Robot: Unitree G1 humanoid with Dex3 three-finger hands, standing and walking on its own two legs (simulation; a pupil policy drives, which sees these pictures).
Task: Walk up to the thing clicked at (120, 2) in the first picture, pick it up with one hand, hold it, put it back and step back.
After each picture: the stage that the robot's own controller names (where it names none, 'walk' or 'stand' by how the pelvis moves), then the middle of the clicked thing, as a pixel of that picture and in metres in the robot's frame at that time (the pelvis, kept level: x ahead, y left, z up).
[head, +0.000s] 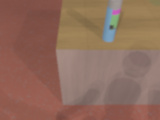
stand; (111, 20) +0.80 -0.15 +0.01
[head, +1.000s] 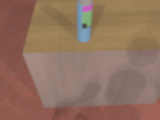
walk; (84, 18) +0.71 +0.03 +0.04
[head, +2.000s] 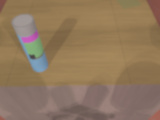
stand; (33, 46) +0.49 +0.23 +0.03
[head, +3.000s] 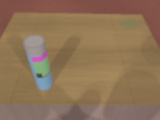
stand; (40, 65) +0.45 +0.19 +0.01
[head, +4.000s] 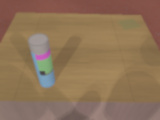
stand; (43, 63) +0.47 +0.18 +0.00
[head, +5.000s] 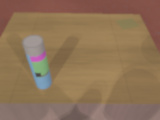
stand; (39, 65) +0.46 +0.19 +0.00
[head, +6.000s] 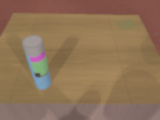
stand; (38, 65) +0.46 +0.19 +0.00
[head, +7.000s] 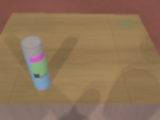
rise first; (37, 65) +0.45 +0.20 +0.00
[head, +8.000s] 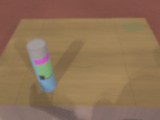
rise first; (43, 68) +0.45 +0.20 +0.01
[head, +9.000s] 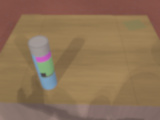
go down; (44, 65) +0.45 +0.20 +0.01
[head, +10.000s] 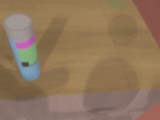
go down; (25, 52) +0.44 +0.18 +0.05
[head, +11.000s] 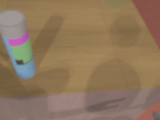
approach; (20, 50) +0.45 +0.19 +0.07
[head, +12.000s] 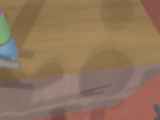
close; out of the picture +0.48 +0.21 +0.10
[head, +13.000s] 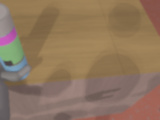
lift; (8, 49) +0.42 +0.19 +0.09
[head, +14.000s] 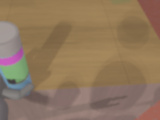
lift; (13, 66) +0.36 +0.19 +0.11
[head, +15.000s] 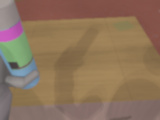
hold; (15, 50) +0.33 +0.18 +0.24
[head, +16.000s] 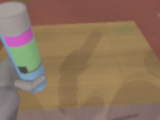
hold; (25, 54) +0.32 +0.16 +0.23
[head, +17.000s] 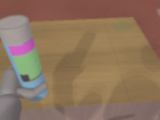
crouch; (27, 64) +0.33 +0.16 +0.18
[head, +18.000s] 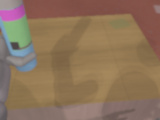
crouch; (16, 32) +0.41 +0.19 +0.22
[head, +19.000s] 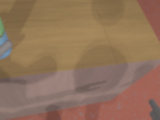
lower; out of the picture +0.49 +0.21 +0.10
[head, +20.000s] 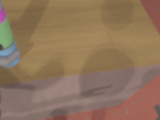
lower; out of the picture +0.47 +0.20 +0.10
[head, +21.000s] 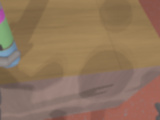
lower; out of the picture +0.47 +0.20 +0.10
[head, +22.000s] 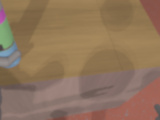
lower; out of the picture +0.47 +0.20 +0.10
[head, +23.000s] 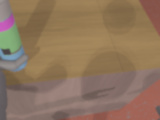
loosen; (6, 37) +0.46 +0.19 +0.10
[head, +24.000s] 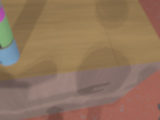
withdraw; out of the picture +0.46 +0.19 +0.10
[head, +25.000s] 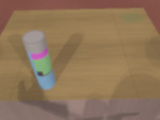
sink last; (41, 63) +0.44 +0.18 +0.05
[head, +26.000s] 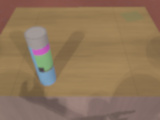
stand; (42, 59) +0.45 +0.18 +0.05
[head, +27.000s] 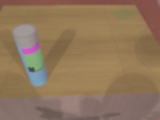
stand; (32, 58) +0.45 +0.19 +0.06
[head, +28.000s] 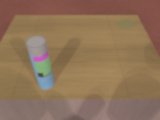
stand; (41, 65) +0.47 +0.19 +0.01
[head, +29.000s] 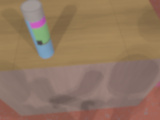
walk; (39, 33) +0.55 +0.19 +0.03
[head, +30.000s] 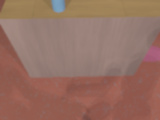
walk; out of the picture +0.86 +0.14 +0.03
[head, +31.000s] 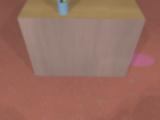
stand; out of the picture +1.11 +0.19 +0.03
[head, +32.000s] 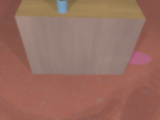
stand; out of the picture +1.09 +0.16 +0.00
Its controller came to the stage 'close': yes
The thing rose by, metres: 0.24
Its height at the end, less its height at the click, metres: +0.00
